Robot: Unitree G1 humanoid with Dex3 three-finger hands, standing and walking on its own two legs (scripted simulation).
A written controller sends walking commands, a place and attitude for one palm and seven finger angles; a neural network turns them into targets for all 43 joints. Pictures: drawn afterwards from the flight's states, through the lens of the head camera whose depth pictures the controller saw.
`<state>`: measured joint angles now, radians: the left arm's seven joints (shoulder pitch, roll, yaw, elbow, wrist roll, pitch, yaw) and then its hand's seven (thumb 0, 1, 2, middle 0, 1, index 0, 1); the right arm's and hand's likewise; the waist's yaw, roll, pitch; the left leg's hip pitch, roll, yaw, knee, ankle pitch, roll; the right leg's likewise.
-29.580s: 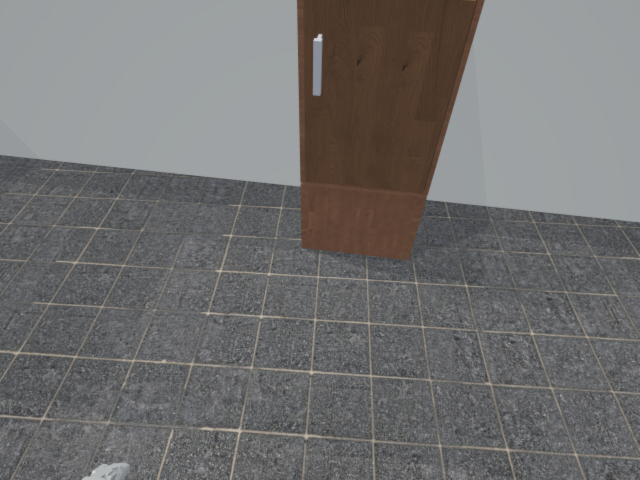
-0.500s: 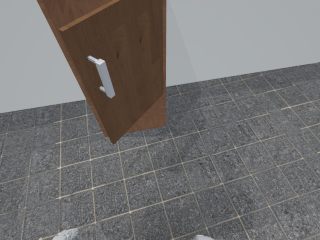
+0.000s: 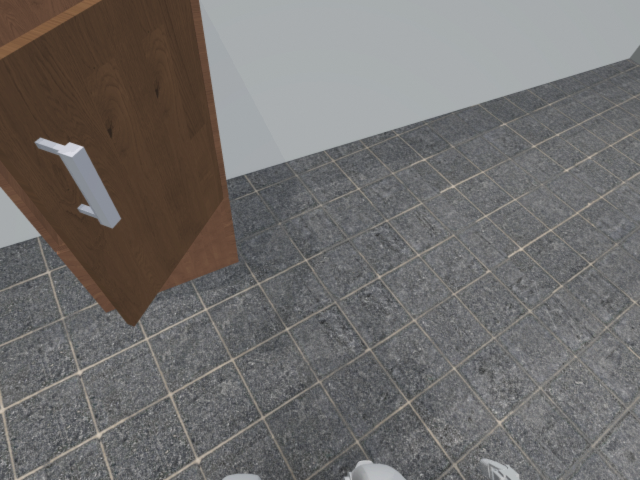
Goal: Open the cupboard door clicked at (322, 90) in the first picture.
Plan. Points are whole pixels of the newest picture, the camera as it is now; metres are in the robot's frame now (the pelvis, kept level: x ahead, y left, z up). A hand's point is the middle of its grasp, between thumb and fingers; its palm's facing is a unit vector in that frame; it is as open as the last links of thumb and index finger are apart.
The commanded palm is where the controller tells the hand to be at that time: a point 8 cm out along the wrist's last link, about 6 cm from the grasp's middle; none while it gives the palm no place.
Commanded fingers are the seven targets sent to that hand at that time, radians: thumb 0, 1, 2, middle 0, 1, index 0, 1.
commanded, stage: walk to a spot facing it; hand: left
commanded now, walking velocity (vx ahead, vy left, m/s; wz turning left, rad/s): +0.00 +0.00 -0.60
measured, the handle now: (80, 185) +0.45 +0.38 +0.04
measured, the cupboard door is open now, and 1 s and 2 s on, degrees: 42 42 42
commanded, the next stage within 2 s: none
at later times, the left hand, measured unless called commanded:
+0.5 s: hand (240, 447) +0.17 +0.12 -0.15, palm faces -0.30 -0.91 -0.28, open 7.3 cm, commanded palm none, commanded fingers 0.00 0.90 0.90 -0.20 -0.30 -0.20 -0.30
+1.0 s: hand (290, 361) +0.30 +0.06 -0.16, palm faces -0.56 -0.81 -0.17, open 7.3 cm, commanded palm none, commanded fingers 0.00 0.90 0.90 -0.20 -0.30 -0.20 -0.30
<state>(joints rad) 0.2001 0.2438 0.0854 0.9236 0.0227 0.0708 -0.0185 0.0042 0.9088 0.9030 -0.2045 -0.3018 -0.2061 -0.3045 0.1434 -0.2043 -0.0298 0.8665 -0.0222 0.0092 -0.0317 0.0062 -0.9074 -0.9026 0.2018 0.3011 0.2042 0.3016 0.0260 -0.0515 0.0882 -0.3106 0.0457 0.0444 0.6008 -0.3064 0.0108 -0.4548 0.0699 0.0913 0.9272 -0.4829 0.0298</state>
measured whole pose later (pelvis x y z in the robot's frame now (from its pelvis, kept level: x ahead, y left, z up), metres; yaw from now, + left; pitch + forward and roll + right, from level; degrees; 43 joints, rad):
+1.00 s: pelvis +0.12 -0.06 +0.01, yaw -36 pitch +2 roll -2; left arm 0.19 0.26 0.09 0.93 0.03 0.04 -0.06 0.01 0.91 0.90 -0.20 -0.30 -0.20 -0.30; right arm 0.38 -0.16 -0.01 0.95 -0.03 -0.06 -0.02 0.01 -0.91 -0.90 0.20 0.30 0.21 0.30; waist 0.01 -0.04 0.06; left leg -0.07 0.10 0.19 0.36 -0.32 -0.02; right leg -0.64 -0.05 -0.04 1.10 -0.23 0.01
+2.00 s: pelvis +0.42 -0.41 +0.01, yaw -58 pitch -1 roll -1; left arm 0.31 0.17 0.07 1.05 0.03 -0.01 -0.02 0.01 0.91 0.90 -0.20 -0.30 -0.20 -0.30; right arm 0.26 -0.16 -0.04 1.01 -0.02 -0.08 -0.03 -0.01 -0.94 -0.90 0.20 0.30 0.21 0.30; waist 0.04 -0.04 0.05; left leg -0.19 0.03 0.20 0.45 -0.25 0.06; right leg -0.57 -0.07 0.00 1.23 -0.25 -0.01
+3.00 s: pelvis +0.49 -0.59 +0.01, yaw -40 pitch +3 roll -1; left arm 0.16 0.27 0.08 0.93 0.01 0.05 0.01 0.00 0.91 0.90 -0.20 -0.30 -0.20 -0.30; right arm 0.21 -0.21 -0.05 0.93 -0.02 0.02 0.00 0.01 -0.90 -0.90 0.20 0.30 0.21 0.30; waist 0.00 -0.01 0.06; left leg -0.33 0.01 -0.02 0.49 -0.22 0.01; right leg -0.47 -0.05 0.00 0.95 -0.40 0.10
